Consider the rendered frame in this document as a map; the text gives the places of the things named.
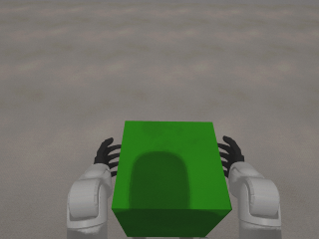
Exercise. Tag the left robot hand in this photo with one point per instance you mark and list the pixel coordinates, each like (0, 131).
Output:
(104, 158)

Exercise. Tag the right robot hand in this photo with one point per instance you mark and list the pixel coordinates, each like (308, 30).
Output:
(233, 156)

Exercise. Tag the left robot forearm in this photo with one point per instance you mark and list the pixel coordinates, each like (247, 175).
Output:
(87, 204)

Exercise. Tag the right robot forearm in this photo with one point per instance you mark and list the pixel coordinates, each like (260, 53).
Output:
(258, 202)

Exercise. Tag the carton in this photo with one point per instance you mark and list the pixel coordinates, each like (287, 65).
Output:
(170, 180)

